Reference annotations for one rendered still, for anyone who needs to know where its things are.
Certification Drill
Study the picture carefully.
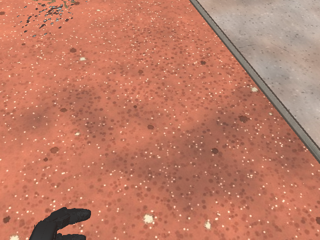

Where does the robot left hand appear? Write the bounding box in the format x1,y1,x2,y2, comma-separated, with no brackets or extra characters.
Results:
29,207,91,240

